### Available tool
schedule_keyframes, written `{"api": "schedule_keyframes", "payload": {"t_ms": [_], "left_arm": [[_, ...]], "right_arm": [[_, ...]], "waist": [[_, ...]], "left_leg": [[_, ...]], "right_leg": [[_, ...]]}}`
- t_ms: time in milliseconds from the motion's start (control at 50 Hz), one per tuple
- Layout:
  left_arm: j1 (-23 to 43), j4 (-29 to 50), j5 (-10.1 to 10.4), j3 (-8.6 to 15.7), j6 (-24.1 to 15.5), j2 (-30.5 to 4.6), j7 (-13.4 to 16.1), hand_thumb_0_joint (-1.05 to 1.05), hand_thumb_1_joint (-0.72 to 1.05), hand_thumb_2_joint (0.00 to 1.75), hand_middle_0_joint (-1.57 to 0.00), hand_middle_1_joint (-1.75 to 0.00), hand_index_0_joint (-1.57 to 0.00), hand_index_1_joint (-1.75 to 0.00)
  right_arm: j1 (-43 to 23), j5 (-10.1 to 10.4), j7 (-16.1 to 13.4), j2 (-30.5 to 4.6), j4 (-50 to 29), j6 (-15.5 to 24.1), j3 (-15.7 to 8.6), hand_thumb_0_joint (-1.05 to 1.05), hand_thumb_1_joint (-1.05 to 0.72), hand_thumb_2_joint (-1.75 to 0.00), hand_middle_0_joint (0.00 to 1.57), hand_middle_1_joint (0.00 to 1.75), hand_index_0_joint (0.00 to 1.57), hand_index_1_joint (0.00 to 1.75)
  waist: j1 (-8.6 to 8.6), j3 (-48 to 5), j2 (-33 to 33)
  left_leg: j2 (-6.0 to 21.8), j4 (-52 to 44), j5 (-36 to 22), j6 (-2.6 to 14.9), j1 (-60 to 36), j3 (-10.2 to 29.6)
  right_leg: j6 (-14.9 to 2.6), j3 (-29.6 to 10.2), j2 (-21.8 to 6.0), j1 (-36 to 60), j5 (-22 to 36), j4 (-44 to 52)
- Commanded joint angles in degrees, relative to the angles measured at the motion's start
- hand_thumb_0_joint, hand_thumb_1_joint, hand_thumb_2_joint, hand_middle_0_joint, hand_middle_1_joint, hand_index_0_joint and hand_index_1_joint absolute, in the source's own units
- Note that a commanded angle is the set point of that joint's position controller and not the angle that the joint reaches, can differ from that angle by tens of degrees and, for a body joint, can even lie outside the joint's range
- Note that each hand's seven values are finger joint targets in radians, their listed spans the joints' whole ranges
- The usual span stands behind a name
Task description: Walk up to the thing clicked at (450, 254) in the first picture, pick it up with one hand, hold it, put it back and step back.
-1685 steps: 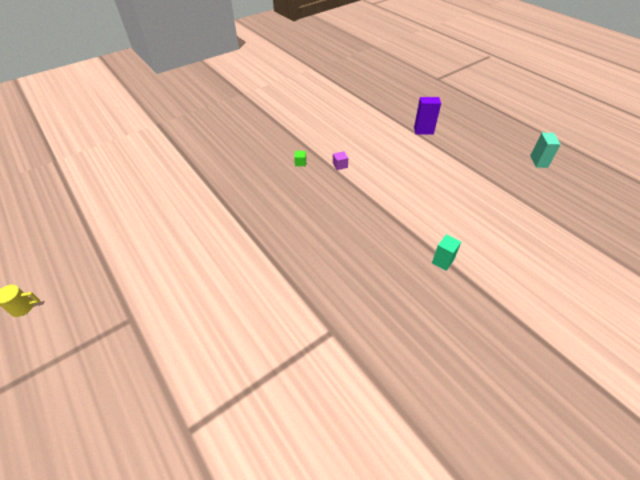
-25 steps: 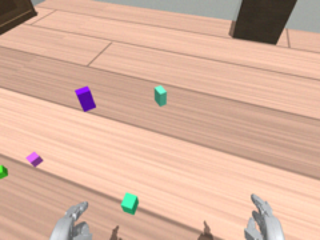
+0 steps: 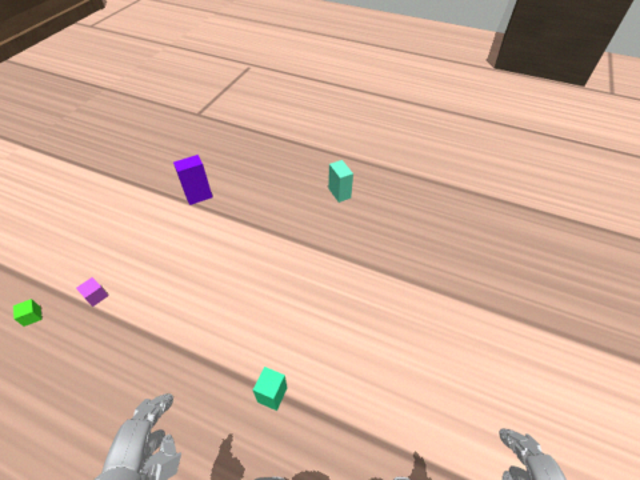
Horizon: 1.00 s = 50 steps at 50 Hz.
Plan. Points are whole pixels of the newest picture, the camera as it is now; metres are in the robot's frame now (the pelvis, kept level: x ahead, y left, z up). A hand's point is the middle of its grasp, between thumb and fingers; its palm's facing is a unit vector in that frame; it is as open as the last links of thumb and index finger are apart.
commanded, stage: stand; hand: left
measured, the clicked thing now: (270, 389) +0.44 +0.18 -0.68
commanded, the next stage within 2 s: none
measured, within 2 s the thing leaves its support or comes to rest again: neither
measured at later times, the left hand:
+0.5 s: hand out of the picture +0.04 +0.22 -0.12, palm faces +0.08 -0.95 -0.31, open 7.4 cm
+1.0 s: hand out of the picture +0.05 +0.23 -0.11, palm faces +0.07 -0.94 -0.33, open 7.4 cm
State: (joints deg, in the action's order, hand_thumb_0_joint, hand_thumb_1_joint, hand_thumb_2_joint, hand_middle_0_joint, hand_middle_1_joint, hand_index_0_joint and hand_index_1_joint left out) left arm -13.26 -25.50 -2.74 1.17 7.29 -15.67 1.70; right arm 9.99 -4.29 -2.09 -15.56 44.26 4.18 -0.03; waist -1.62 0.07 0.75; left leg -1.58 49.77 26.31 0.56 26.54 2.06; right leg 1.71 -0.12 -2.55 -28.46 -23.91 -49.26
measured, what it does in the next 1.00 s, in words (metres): stands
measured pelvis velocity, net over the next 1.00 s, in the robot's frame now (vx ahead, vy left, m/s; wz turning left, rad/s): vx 0.01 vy -0.01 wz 0.03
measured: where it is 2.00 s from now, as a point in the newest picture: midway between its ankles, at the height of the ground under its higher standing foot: outside the picture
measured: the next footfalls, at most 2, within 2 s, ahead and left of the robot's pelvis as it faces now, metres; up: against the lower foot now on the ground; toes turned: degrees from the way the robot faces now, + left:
none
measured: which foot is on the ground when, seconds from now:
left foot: down 0.00-1.00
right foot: down 0.00-1.00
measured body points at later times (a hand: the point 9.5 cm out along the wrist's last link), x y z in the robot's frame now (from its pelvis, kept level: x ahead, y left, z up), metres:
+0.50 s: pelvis +0.00 -0.01 +0.04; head +0.00 -0.01 +0.49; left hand +0.04 +0.27 -0.10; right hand +0.08 -0.28 -0.10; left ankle +0.00 +0.12 -0.70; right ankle +0.02 -0.14 -0.70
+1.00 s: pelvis +0.01 -0.01 +0.05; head +0.01 -0.02 +0.50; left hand +0.05 +0.28 -0.09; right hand +0.08 -0.30 -0.10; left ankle +0.00 +0.12 -0.70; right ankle +0.02 -0.14 -0.70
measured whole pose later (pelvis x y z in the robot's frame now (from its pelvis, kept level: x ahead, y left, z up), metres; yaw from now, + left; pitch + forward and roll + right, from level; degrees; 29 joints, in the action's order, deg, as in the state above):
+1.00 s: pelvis +0.01 -0.01 +0.05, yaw +2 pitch -4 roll +0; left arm -7.5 -66.4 -1.1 2.6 0.3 -16.7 1.1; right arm 9.1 -1.4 -1.5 -17.5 64.2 0.4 -1.3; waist -1.0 3.7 -1.1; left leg -0.4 21.1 12.6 -0.8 4.8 4.3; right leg 1.0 2.5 -1.9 -6.1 -11.1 -20.9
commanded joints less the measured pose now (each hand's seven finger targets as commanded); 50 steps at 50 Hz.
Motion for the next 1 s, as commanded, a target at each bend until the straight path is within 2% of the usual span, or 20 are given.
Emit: {"api": "schedule_keyframes", "payload": {"t_ms": [0, 20, 60, 80, 140, 160, 220, 300, 360, 480, 520, 560, 580, 640, 700, 780, 840, 980], "left_arm": [[1.9, -3.6, 0.1, 4.3, -5.3, -8.4, 1.0, 0.00, 0.90, 0.90, -0.20, -0.30, -0.20, -0.30], [2.7, -5.5, 0.1, 4.3, -5.6, -8.5, 1.0, 0.00, 0.90, 0.90, -0.20, -0.30, -0.20, -0.30], [3.5, -9.1, 0.0, 4.2, -6.1, -7.8, 0.9, 0.00, 0.90, 0.90, -0.20, -0.30, -0.20, -0.30], [3.2, -11.0, -0.1, 4.2, -6.4, -7.8, 0.8, 0.00, 0.90, 0.90, -0.20, -0.30, -0.20, -0.30], [3.1, -15.8, 0.0, 4.3, -7.5, -8.4, 0.7, 0.00, 0.90, 0.90, -0.20, -0.30, -0.20, -0.30], [4.0, -16.9, 0.1, 4.3, -7.6, -8.7, 0.7, 0.00, 0.90, 0.90, -0.20, -0.30, -0.20, -0.30], [3.5, -21.3, 0.5, 4.3, -8.0, -9.2, 0.9, 0.00, 0.90, 0.90, -0.20, -0.30, -0.20, -0.30], [3.4, -25.8, 1.0, 3.9, -8.1, -9.7, 1.0, 0.00, 0.90, 0.90, -0.20, -0.30, -0.20, -0.30], [4.3, -28.4, 1.0, 3.8, -8.1, -10.3, 1.1, 0.00, 0.90, 0.90, -0.20, -0.30, -0.20, -0.30], [4.7, -32.7, 0.8, 3.4, -7.9, -10.7, 0.9, 0.00, 0.90, 0.90, -0.20, -0.30, -0.20, -0.30], [5.0, -33.4, 0.9, 3.4, -7.9, -11.0, 0.8, 0.00, 0.90, 0.90, -0.20, -0.30, -0.20, -0.30], [4.4, -34.5, 0.8, 3.2, -8.0, -10.5, 0.7, 0.00, 0.90, 0.90, -0.20, -0.30, -0.20, -0.30], [5.2, -34.7, 0.9, 3.2, -8.0, -10.9, 0.6, 0.00, 0.90, 0.90, -0.20, -0.30, -0.20, -0.30], [5.3, -35.6, 1.0, 3.2, -8.0, -11.0, 0.5, 0.00, 0.90, 0.90, -0.20, -0.30, -0.20, -0.30], [5.8, -36.3, 1.0, 3.2, -8.1, -11.4, 0.4, 0.00, 0.90, 0.90, -0.20, -0.30, -0.20, -0.30], [7.1, -36.7, 1.2, 3.2, -8.1, -11.6, 0.3, 0.00, 0.90, 0.90, -0.20, -0.30, -0.20, -0.30], [6.9, -37.1, 1.4, 3.0, -8.2, -11.6, 0.3, 0.00, 0.90, 0.90, -0.20, -0.30, -0.20, -0.30], [8.5, -37.4, 1.7, 3.1, -8.1, -12.6, 0.2, 0.00, 0.90, 0.90, -0.20, -0.30, -0.20, -0.30]], "right_arm": [[-1.9, 1.6, 0.8, -9.6, -3.1, 0.7, -4.8, 0.00, -0.90, -0.90, 0.20, 0.30, 0.20, 0.30], [-2.2, 1.4, 0.8, -9.6, -2.4, 0.2, -4.9, 0.00, -0.90, -0.90, 0.20, 0.30, 0.20, 0.30], [-3.0, 0.9, 0.8, -10.1, -1.0, -0.4, -5.0, 0.00, -0.90, -0.90, 0.20, 0.30, 0.20, 0.30], [-3.0, 1.0, 0.8, -10.4, -0.3, -0.6, -5.2, 0.00, -0.90, -0.90, 0.20, 0.30, 0.20, 0.30], [-2.2, 1.3, 0.7, -10.1, 2.0, -0.9, -5.1, 0.00, -0.90, -0.90, 0.20, 0.30, 0.20, 0.30], [-1.6, 1.4, 0.5, -10.0, 2.8, -1.1, -5.0, 0.00, -0.90, -0.90, 0.20, 0.30, 0.20, 0.30], [-1.2, 1.9, 0.3, -10.1, 5.3, -1.6, -5.1, 0.00, -0.90, -0.90, 0.20, 0.30, 0.20, 0.30], [0.0, 2.3, 0.0, -10.4, 8.4, -2.1, -4.7, 0.00, -0.90, -0.90, 0.20, 0.30, 0.20, 0.30], [-0.4, 2.5, -0.1, -10.6, 10.2, -2.5, -4.5, 0.00, -0.90, -0.90, 0.20, 0.30, 0.20, 0.30], [-1.3, 2.7, 0.0, -10.8, 12.7, -3.1, -4.3, 0.00, -0.90, -0.90, 0.20, 0.30, 0.20, 0.30], [-1.1, 2.7, 0.0, -11.4, 13.3, -2.9, -4.3, 0.00, -0.90, -0.90, 0.20, 0.30, 0.20, 0.30], [-1.8, 2.8, 0.1, -10.9, 13.9, -3.0, -4.1, 0.00, -0.90, -0.90, 0.20, 0.30, 0.20, 0.30], [-1.5, 2.8, 0.0, -10.9, 14.2, -3.0, -4.1, 0.00, -0.90, -0.90, 0.20, 0.30, 0.20, 0.30], [-2.0, 2.8, 0.1, -11.3, 14.8, -3.2, -3.9, 0.00, -0.90, -0.90, 0.20, 0.30, 0.20, 0.30], [-2.0, 2.8, 0.2, -11.6, 15.0, -3.3, -3.9, 0.00, -0.90, -0.90, 0.20, 0.30, 0.20, 0.30], [-1.9, 2.9, 0.2, -11.7, 15.6, -3.0, -3.5, 0.00, -0.90, -0.90, 0.20, 0.30, 0.20, 0.30], [-2.2, 2.9, 0.1, -12.1, 15.8, -2.8, -3.4, 0.00, -0.90, -0.90, 0.20, 0.30, 0.20, 0.30], [-2.0, 3.0, 0.0, -12.8, 16.5, -2.7, -2.8, 0.00, -0.90, -0.90, 0.20, 0.30, 0.20, 0.30]], "waist": [[-0.66, -8.0, -1.0], [-0.56, -7.3, -0.2], [-0.57, -4.3, -3.6], [-0.63, -3.7, -4.2], [-0.16, -2.9, -1.6], [0.40, -2.2, -1.4], [0.37, -2.4, 0.4], [0.95, -1.4, -0.6], [1.00, -0.3, -0.1], [0.72, 3.2, -0.6], [0.80, 2.5, -2.2], [0.36, 2.9, -1.5], [0.68, 2.9, -1.9], [0.19, 3.7, -2.0], [0.33, 3.3, -0.6], [0.49, 2.7, -1.4], [0.47, 1.1, -1.2], [0.70, 0.1, -1.2]], "left_leg": [[3.4, -12.8, -20.0, 3.09, -5.6, 5.0], [3.4, -13.7, -16.3, 3.13, -5.2, 5.2], [4.6, -18.3, -9.7, 3.59, -5.2, 7.4], [5.1, -19.8, -8.4, 3.69, -5.0, 8.4], [4.4, -19.7, -14.5, 3.00, -7.2, 6.9], [4.2, -20.6, -15.5, 2.78, -7.9, 6.7], [4.5, -20.8, -19.0, 2.42, -11.4, 6.3], [5.0, -23.7, -22.0, 2.05, -14.6, 6.4], [5.1, -25.4, -21.4, 1.58, -14.9, 6.3], [5.2, -29.8, -14.9, 1.05, -14.2, 6.7], [5.9, -30.9, -16.2, 1.19, -15.1, 7.1], [5.7, -30.6, -16.9, 0.96, -15.3, 6.9], [5.8, -31.1, -17.3, 0.88, -15.4, 6.7], [5.7, -32.4, -13.3, 0.89, -13.7, 7.0], [5.8, -31.9, -14.3, 0.97, -14.8, 6.6], [6.0, -32.4, -17.4, 0.70, -15.2, 6.5], [6.7, -31.8, -23.2, 0.77, -17.9, 6.3], [7.1, -32.4, -26.2, 0.62, -18.0, 5.9]], "right_leg": [[-3.83, -2.6, -2.0, 11.1, 14.5, 9.2], [-3.79, -3.0, -2.2, 11.3, 11.9, 10.6], [-3.13, -1.8, -1.2, 10.3, 7.1, 12.0], [-2.93, -1.0, -1.0, 11.8, 7.3, 12.4], [-3.27, -2.4, -2.2, 14.4, 11.9, 16.4], [-3.26, -2.6, -2.3, 14.3, 12.6, 17.2], [-3.47, -2.7, -3.5, 16.6, 15.8, 20.1], [-3.11, -2.5, -3.7, 18.4, 18.3, 22.7], [-3.01, -2.6, -4.2, 20.2, 17.6, 25.3], [-2.33, -2.0, -3.5, 20.7, 10.2, 29.3], [-2.40, -2.0, -3.7, 21.8, 13.1, 29.3], [-2.27, -2.1, -3.9, 22.3, 12.8, 30.2], [-2.15, -2.1, -3.8, 22.5, 13.3, 30.2], [-2.00, -1.9, -3.6, 23.3, 11.6, 30.9], [-2.11, -2.3, -3.9, 23.0, 10.6, 32.0], [-2.12, -2.2, -4.0, 24.2, 13.6, 31.8], [-2.37, -2.2, -4.4, 24.4, 18.0, 31.4], [-2.21, -1.7, -4.4, 26.4, 20.6, 31.2]]}}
